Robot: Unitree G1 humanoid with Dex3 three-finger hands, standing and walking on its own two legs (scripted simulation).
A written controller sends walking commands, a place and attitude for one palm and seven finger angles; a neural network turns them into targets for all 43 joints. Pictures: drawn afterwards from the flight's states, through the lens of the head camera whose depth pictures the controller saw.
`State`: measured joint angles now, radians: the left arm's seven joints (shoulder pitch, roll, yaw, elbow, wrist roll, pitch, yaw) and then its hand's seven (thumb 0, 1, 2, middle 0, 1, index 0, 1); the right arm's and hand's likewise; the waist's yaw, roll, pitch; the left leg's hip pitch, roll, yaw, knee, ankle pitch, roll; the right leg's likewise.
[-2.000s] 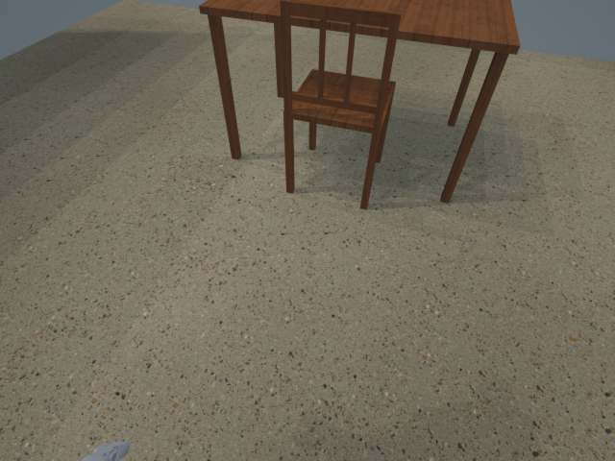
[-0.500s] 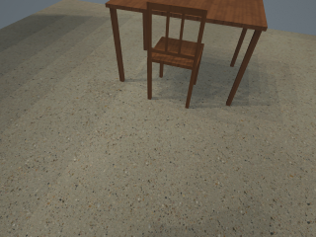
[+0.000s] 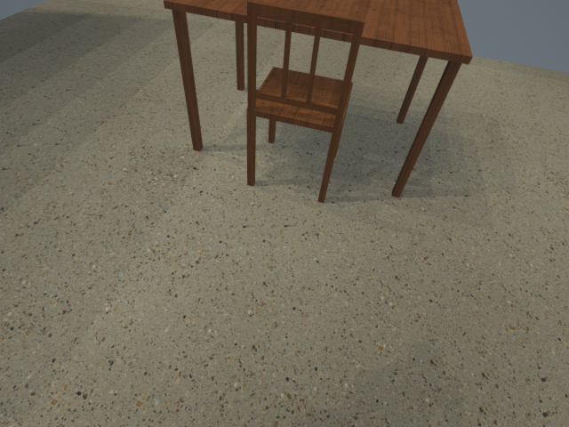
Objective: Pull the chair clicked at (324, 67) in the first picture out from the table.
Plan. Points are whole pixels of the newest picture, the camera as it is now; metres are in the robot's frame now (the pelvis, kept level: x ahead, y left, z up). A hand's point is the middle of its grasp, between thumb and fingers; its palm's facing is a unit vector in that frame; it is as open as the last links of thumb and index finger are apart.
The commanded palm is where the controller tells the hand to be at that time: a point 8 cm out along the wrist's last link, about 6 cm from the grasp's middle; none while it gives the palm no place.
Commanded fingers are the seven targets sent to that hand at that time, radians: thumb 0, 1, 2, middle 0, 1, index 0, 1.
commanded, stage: walk to a spot facing it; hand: left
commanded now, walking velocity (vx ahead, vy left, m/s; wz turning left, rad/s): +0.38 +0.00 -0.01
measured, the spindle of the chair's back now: (286, 61) +1.32 +0.01 -0.10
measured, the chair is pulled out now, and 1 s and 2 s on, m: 0.00 0.00 0.00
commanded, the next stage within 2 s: turn to face it in 1.00 s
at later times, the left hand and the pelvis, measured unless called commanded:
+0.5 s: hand (200, 370) +0.25 +0.14 -0.17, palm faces +0.07 -0.98 -0.20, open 7.2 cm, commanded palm none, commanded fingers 0.00 0.90 0.90 -0.20 -0.30 -0.20 -0.30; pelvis +0.20 -0.05 +0.00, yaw +2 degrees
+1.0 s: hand (188, 278) +0.43 +0.20 -0.17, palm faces +0.09 -0.99 -0.14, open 7.4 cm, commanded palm none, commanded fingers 0.00 0.90 0.90 -0.20 -0.30 -0.20 -0.30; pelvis +0.41 +0.02 +0.01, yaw +2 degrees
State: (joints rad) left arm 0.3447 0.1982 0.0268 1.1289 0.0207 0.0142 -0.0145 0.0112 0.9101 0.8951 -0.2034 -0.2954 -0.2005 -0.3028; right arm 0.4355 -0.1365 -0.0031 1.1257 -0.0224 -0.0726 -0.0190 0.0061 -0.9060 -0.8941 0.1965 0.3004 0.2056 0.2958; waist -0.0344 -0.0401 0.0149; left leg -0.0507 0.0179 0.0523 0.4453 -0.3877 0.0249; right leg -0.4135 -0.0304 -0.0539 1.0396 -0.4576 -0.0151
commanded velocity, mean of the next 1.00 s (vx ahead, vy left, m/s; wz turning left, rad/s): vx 0.36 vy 0.00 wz -0.04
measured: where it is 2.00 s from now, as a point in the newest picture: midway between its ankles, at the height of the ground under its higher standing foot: (286, 311)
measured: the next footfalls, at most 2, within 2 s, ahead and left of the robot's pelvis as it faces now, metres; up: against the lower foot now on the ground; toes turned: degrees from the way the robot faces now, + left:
right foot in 0.24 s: +0.26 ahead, -0.15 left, +0.00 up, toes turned -8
left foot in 0.68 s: +0.40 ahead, +0.10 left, +0.00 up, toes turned +14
